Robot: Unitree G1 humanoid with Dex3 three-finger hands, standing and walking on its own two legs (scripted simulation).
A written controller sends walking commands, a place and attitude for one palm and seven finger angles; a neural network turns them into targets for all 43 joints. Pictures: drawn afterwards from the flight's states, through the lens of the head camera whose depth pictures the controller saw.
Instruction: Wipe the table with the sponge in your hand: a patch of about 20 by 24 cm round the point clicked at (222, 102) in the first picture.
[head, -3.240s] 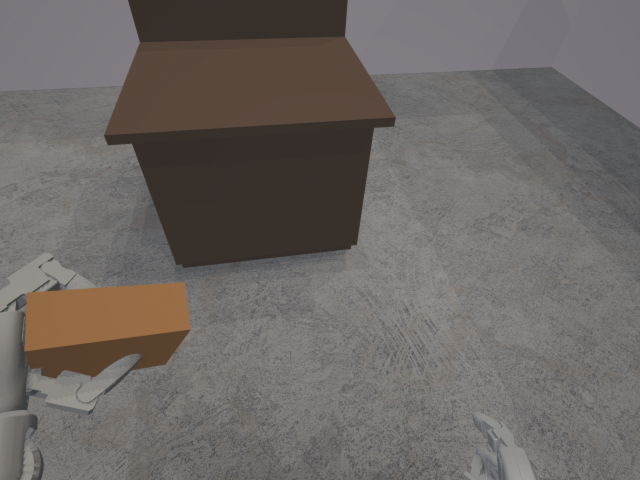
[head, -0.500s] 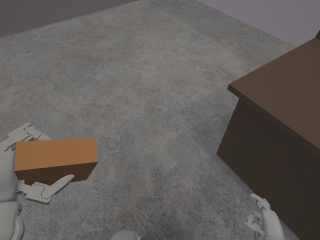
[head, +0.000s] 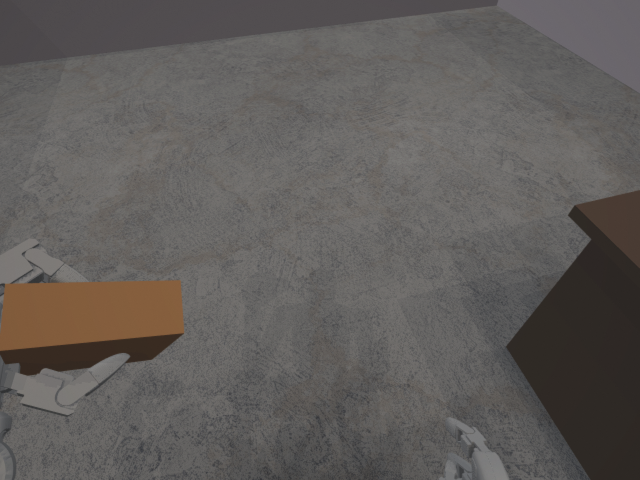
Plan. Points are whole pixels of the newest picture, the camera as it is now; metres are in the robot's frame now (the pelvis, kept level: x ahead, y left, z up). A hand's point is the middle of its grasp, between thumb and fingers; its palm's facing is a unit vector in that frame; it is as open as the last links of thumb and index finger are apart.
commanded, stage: walk to a spot facing it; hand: left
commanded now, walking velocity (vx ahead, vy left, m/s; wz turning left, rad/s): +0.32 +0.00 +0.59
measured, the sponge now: (118, 328) +0.21 +0.21 +0.16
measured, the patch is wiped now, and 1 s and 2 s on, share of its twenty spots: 0.00 0.00 0.00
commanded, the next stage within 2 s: turn to face it in 1.06 s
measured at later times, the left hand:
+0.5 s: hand out of the picture +0.17 +0.31 +0.18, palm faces +0.64 -0.63 -0.43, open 9.2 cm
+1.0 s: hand (22, 312) +0.23 +0.32 +0.15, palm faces +0.75 -0.54 -0.38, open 9.2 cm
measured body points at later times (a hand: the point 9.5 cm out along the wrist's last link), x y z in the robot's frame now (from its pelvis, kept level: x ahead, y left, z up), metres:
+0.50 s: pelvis +0.03 +0.02 -0.02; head +0.07 +0.03 +0.43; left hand +0.13 +0.34 +0.20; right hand +0.27 -0.19 -0.10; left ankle +0.04 +0.14 -0.74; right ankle -0.02 -0.10 -0.72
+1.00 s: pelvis +0.13 +0.00 -0.01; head +0.15 -0.02 +0.44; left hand +0.18 +0.34 +0.17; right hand +0.39 -0.13 -0.12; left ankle +0.05 +0.11 -0.65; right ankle +0.19 -0.07 -0.74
